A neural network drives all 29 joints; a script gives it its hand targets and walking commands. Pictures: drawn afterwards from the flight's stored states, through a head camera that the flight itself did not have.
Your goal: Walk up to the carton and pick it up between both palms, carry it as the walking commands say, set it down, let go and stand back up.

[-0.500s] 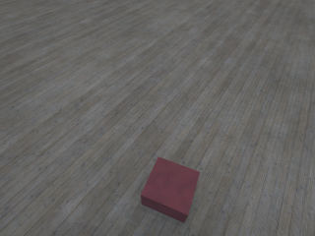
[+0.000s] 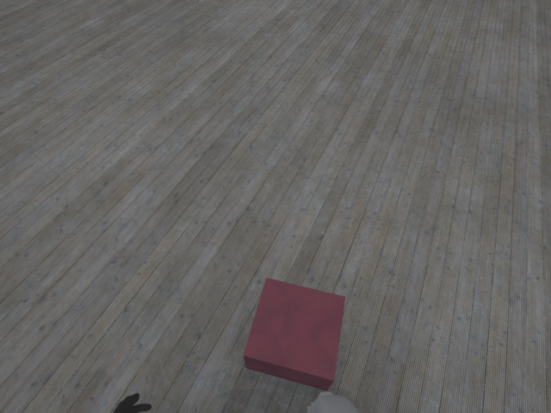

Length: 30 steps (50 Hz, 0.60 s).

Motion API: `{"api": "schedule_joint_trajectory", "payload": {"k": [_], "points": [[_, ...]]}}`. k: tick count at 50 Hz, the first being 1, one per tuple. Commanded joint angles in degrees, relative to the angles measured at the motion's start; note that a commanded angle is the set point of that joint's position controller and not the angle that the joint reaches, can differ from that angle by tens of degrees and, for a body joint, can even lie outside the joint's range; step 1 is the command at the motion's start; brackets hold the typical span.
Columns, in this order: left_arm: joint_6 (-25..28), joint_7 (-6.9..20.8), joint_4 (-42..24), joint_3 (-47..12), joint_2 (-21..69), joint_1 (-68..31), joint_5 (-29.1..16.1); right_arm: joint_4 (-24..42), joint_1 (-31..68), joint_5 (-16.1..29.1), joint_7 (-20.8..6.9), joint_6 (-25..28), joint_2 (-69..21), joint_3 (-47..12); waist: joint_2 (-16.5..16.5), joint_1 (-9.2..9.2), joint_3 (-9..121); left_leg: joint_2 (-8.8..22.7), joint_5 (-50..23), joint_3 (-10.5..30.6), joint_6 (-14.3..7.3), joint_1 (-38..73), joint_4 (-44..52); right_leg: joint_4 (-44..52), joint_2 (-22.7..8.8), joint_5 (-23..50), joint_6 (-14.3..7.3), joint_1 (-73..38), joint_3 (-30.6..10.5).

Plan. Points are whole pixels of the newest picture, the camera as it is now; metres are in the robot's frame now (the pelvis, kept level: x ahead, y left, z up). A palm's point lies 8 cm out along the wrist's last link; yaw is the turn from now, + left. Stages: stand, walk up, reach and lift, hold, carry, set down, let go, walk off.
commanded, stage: walk up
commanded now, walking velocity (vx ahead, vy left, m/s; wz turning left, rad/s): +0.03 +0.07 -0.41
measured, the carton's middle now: (295, 332) +0.44 -0.08 -0.68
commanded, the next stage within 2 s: none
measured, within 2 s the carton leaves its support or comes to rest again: neither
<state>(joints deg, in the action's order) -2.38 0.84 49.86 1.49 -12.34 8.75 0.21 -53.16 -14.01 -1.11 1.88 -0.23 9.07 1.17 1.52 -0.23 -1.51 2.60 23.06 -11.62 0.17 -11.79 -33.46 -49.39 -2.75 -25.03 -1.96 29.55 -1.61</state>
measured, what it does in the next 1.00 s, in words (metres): steps on the spot, turning right: right foot, then left foot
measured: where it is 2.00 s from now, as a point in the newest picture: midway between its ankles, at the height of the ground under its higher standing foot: outside the picture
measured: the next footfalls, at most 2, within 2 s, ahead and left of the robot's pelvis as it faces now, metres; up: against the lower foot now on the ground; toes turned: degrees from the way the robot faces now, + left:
right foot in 0.04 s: +0.10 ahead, -0.13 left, +0.00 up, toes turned -1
left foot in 0.40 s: +0.09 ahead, +0.09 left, +0.00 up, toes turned +0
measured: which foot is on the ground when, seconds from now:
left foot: down 0.00-0.04, up 0.06-0.38, down 0.40-0.88, up 0.90-1.00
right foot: up 0.00-0.02, down 0.04-0.40, up 0.42-0.86, down 0.88-1.00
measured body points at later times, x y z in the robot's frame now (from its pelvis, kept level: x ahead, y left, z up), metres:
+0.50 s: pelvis +0.02 +0.01 +0.01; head +0.06 +0.03 +0.45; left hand +0.13 +0.24 -0.15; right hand +0.08 -0.26 -0.12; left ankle +0.05 +0.09 -0.72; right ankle +0.03 -0.13 -0.68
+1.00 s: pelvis +0.01 -0.03 +0.00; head +0.03 -0.07 +0.45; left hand +0.11 +0.20 -0.12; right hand +0.04 -0.31 -0.15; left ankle +0.02 +0.08 -0.70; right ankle -0.01 -0.17 -0.72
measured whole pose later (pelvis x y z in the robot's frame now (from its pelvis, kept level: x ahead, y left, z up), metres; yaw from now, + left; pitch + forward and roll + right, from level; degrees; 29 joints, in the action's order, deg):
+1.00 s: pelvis +0.01 -0.03 +0.00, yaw -16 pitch +0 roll +1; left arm -1.9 -0.4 49.9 1.5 -10.9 17.8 0.2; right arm -51.9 -7.2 -1.1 0.0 -4.3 14.6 1.8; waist -2.7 -0.3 -3.5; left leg 3.9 27.0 -9.4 0.8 -19.6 -46.6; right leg -36.1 -0.1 -17.4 1.6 18.5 -7.2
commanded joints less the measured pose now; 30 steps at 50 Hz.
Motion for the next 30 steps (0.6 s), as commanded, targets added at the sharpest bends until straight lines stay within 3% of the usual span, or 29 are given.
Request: {"api": "schedule_joint_trajectory", "payload": {"k": [1,2,3,4,5,6,7,11,15,16,17,18,19,20,21,22,23,24,25,26,28,30], "points": [[3.0,-1.4,1.3,2.1,-10.9,17.0,1.5,8.0,8.6,0.1,-0.1,-1.5,12.2,3.3,3.0,6.89,9.8,7.7,-23.0,0.8,-0.6,-3.1,-17.2,21.5,-5.9,35.2,-1.9,-20.1,-9.3],[3.1,-1.9,1.8,3.2,-17.4,18.9,1.6,10.5,8.9,0.3,-0.5,-2.2,9.0,2.4,16.5,6.77,8.2,-2.1,10.6,6.9,1.9,-17.5,-24.3,27.6,-15.8,55.5,-6.6,-26.2,-32.0],[2.8,-2.3,1.7,3.7,-19.6,19.1,1.5,10.6,8.5,0.8,-0.7,-3.1,8.3,2.2,18.1,7.23,6.9,-5.2,16.4,13.1,2.0,-19.5,-26.4,31.1,-18.1,54.1,-9.2,-24.2,-40.8],[2.5,-2.7,-0.3,4.0,-18.6,13.7,1.4,10.1,5.4,0.7,-0.7,-2.8,9.3,2.3,18.6,4.5,4.2,-4.4,15.1,14.0,2.7,-18.1,-28.2,31.0,-15.4,44.8,-11.0,-19.5,-36.9],[2.4,-3.2,-2.0,4.1,-16.7,10.6,1.4,8.3,4.6,0.2,-0.7,-2.6,10.2,2.5,12.7,3.41,2.9,-3.4,12.1,13.8,3.0,-20.8,-26.9,30.3,-14.6,38.3,-10.3,-22.0,-34.1],[2.3,-3.6,-3.0,4.1,-14.7,9.7,1.0,7.0,4.3,-0.1,-0.7,-2.5,10.3,2.5,10.0,2.84,4.0,-1.9,9.1,13.7,3.1,-22.3,-26.4,30.1,-14.5,34.4,-9.7,-24.2,-31.7],[2.2,-3.7,-4.0,4.0,-13.0,7.9,0.6,6.2,4.9,-0.2,-0.7,-2.5,10.6,2.4,8.9,2.18,6.2,-1.1,6.6,13.5,2.6,-20.2,-25.0,29.2,-12.3,34.5,-8.4,-24.4,-27.5],[1.7,-3.7,-2.8,3.4,-11.9,10.7,1.1,8.8,9.1,0.6,-0.8,-2.3,8.8,1.4,11.7,2.99,6.9,-2.5,5.8,11.4,1.2,-13.5,-16.2,29.2,-9.9,37.0,-9.6,-19.4,-27.1],[0.9,-3.5,-3.9,3.9,-13.2,8.9,1.3,7.3,6.6,1.0,-0.6,-2.2,9.1,1.3,8.7,1.79,6.2,-3.0,3.0,10.2,0.8,-9.9,-10.5,30.1,-10.5,30.9,-9.9,-16.8,-28.1],[0.6,-3.4,-3.7,3.8,-12.9,7.5,1.1,7.1,5.5,1.3,-0.5,-1.9,8.7,1.2,10.0,0.53,6.4,-3.0,2.0,9.7,0.6,-6.1,-7.2,29.5,-8.7,30.2,-9.1,-14.3,-26.5],[0.2,-3.3,-3.7,3.7,-12.4,5.1,0.9,6.4,2.7,1.4,-0.3,-1.3,8.5,0.9,10.2,-1.97,7.2,-2.5,-2.5,9.3,0.2,0.5,-0.5,27.2,-5.7,29.1,-7.4,-10.4,-23.1],[0.0,-3.2,-4.1,3.5,-11.6,3.3,0.3,4.6,-1.3,1.4,-0.1,-0.8,8.9,1.0,7.4,-4.65,8.4,-1.5,-10.6,8.0,0.5,8.7,8.4,23.1,-2.5,23.7,-5.0,-5.0,-19.6],[0.2,-2.9,-4.9,2.9,-8.7,3.1,0.0,2.8,-3.5,0.6,0.3,-0.6,11.5,1.6,-2.5,-5.3,8.2,6.3,-11.4,15.1,0.2,13.6,15.8,14.3,3.0,10.8,-1.9,2.5,-14.2],[0.2,-2.8,-5.7,2.2,-4.6,3.9,0.6,3.1,-3.5,-0.8,0.8,-0.7,17.3,3.2,-17.8,-4.31,4.7,23.3,-12.7,30.6,-2.0,11.6,21.2,0.6,9.9,-4.3,1.8,10.8,-7.1],[-0.3,-2.7,-4.6,3.5,-5.6,5.4,1.0,5.0,1.1,-0.8,0.8,-0.9,17.8,3.4,-13.3,-1.95,2.5,27.8,-13.0,29.8,-5.0,3.5,21.1,-8.5,5.5,-5.3,3.3,8.3,-6.8],[-1.0,-2.3,-3.4,3.8,-6.8,6.8,0.9,6.8,5.7,-0.4,0.4,-1.2,16.2,3.0,-9.2,-0.38,1.2,26.1,-5.9,25.3,-6.7,-1.9,22.2,-12.6,3.3,-2.3,3.7,5.2,-4.4],[-1.0,-1.9,-1.7,3.5,-7.0,8.1,0.9,7.7,8.1,-0.1,0.3,-1.1,14.9,2.7,-7.4,0.68,-0.5,23.4,-3.5,23.0,-7.7,-2.1,22.4,-16.0,3.1,1.3,4.0,5.3,-2.5],[-0.9,-1.6,-0.3,2.8,-6.7,9.6,1.1,8.3,10.2,0.3,0.2,-0.7,12.9,2.3,-7.8,1.7,-0.1,20.0,-6.5,19.1,-7.9,-0.3,20.9,-18.6,3.1,3.3,4.4,5.0,-1.5],[-0.9,-1.3,0.5,2.8,-6.8,10.4,1.3,8.6,10.0,0.6,0.2,-0.2,12.1,2.2,-8.6,1.72,2.4,18.9,-13.4,16.6,-8.2,2.8,18.9,-21.3,3.2,3.6,5.0,4.7,-0.8],[-1.1,-1.1,0.8,3.0,-6.8,10.2,1.2,8.4,8.2,0.8,0.0,0.1,12.0,2.4,-8.4,1.19,4.0,19.7,-20.6,15.6,-8.8,6.0,16.9,-23.8,2.9,2.9,5.6,5.8,-0.6],[-1.9,-0.5,0.2,4.1,-7.7,7.0,1.5,6.3,1.6,0.8,0.7,0.1,14.8,3.3,-6.4,-0.22,5.0,23.2,-35.2,16.5,-9.3,12.0,12.8,-27.8,1.5,1.2,6.6,10.7,-2.6],[-2.2,-0.4,-0.2,3.6,-6.8,5.8,1.0,5.7,1.9,0.5,0.6,-0.1,14.0,3.3,-9.3,-0.75,4.3,22.4,-35.6,13.4,-9.7,11.6,12.5,-27.0,1.0,1.6,7.0,10.2,-1.9]]}}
